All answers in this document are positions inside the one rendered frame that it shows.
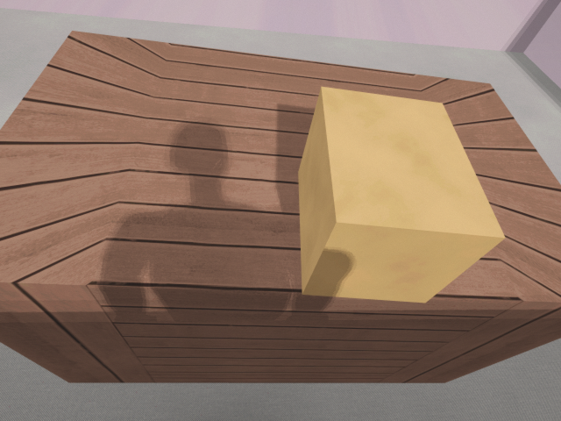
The carton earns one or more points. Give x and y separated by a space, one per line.
390 206

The pedestal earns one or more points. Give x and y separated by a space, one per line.
150 226

